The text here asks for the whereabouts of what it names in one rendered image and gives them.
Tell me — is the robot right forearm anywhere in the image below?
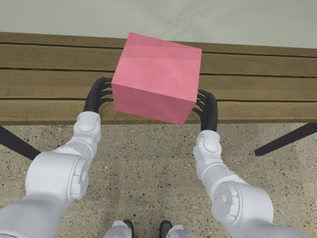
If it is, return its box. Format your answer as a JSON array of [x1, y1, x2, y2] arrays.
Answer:
[[193, 130, 250, 202]]

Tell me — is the left robot upper arm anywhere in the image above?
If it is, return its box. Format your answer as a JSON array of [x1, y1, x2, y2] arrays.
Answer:
[[0, 151, 89, 238]]

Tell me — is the robot left thigh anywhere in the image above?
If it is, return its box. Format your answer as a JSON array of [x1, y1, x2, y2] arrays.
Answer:
[[103, 225, 132, 238]]

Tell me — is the carton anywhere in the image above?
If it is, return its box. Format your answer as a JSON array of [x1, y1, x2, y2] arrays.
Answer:
[[111, 32, 202, 125]]

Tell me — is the robot right hand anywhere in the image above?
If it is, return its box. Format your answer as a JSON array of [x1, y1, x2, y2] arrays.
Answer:
[[192, 89, 218, 132]]

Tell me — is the robot left hand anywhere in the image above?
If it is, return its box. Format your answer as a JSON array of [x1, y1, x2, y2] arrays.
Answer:
[[83, 77, 113, 114]]

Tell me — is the robot right shin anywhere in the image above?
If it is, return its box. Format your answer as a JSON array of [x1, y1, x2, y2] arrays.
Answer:
[[167, 225, 184, 235]]

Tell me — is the right robot upper arm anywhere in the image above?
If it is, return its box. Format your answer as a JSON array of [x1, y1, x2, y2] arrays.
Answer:
[[211, 180, 311, 238]]

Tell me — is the robot left forearm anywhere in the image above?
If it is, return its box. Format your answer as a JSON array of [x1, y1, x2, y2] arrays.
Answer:
[[25, 111, 101, 192]]

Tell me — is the table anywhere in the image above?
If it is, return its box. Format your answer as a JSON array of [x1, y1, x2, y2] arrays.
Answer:
[[0, 32, 317, 161]]

